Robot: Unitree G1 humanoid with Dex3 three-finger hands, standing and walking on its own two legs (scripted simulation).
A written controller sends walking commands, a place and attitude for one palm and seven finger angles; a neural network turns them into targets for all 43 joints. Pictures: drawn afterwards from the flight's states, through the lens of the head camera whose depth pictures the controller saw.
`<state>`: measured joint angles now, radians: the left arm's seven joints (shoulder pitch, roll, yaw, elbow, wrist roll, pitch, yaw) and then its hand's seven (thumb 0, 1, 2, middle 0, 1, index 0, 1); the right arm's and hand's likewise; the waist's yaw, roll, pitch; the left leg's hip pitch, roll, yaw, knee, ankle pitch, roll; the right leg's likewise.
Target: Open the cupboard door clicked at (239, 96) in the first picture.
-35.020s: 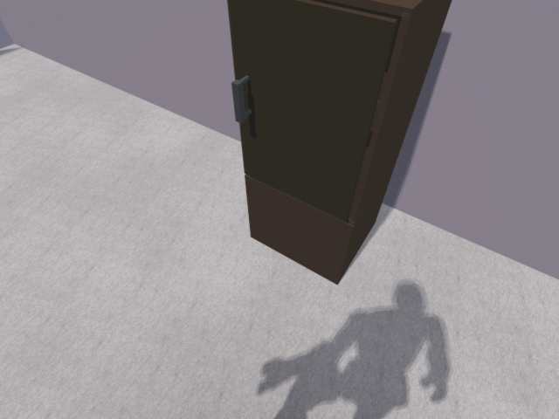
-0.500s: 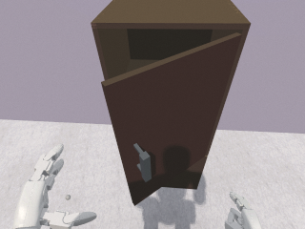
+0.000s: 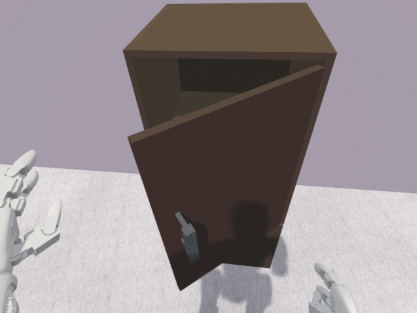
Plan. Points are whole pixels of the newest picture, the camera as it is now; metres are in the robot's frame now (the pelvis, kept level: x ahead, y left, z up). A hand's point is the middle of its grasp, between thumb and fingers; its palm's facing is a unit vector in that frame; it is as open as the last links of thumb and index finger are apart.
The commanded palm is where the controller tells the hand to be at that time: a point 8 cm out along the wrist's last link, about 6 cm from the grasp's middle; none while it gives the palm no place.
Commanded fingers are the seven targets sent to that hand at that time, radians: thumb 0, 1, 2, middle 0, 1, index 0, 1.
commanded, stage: draw the hand back to the body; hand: left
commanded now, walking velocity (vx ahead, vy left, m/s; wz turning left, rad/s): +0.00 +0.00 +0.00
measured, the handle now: (186, 237) +0.28 +0.09 -0.02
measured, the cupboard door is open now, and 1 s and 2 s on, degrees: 40 40 40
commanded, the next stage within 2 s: step back with the hand held close in 0.36 s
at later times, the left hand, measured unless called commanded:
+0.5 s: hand (42, 226) +0.18 +0.26 +0.17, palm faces +0.41 -0.82 -0.39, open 7.4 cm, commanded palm +0.14 +0.31 +0.18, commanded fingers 0.00 0.90 0.90 -0.20 -0.30 -0.20 -0.30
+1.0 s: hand (6, 243) +0.15 +0.30 +0.17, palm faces +0.34 -0.80 -0.50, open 7.4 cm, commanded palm +0.10 +0.34 +0.18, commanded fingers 0.00 0.90 0.90 -0.20 -0.30 -0.20 -0.30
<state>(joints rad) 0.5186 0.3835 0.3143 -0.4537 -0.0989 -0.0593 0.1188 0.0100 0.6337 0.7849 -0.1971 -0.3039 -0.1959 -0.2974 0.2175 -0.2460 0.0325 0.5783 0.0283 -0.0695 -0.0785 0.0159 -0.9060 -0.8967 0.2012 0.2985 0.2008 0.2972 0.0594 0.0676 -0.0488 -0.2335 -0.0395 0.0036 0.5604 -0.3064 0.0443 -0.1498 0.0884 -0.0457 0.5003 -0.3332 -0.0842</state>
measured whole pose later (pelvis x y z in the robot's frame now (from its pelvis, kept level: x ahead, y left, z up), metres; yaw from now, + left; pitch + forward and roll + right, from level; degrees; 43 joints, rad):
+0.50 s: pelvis -0.01 +0.01 +0.01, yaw -1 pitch -3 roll -1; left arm 0.49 0.37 0.32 -0.41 -0.10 -0.08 0.10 0.02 0.89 0.90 -0.21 -0.30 -0.21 -0.30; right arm 0.20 -0.23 0.03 0.62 0.02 -0.07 -0.06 0.02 -0.91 -0.90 0.20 0.30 0.20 0.30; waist 0.05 0.07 -0.01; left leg -0.16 -0.04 0.02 0.47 -0.26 0.05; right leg -0.08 0.08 -0.03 0.41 -0.28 -0.07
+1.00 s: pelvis -0.06 +0.04 +0.00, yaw -3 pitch -1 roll -1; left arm 0.56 0.45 0.43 -0.50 -0.05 -0.16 0.12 0.02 0.89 0.90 -0.21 -0.30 -0.21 -0.30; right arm 0.20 -0.24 0.00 0.54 0.02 0.01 -0.06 0.01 -0.91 -0.90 0.20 0.30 0.20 0.30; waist 0.00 0.01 0.02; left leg -0.30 -0.06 0.08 0.51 -0.19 0.10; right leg -0.26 0.06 0.02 0.51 -0.23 -0.02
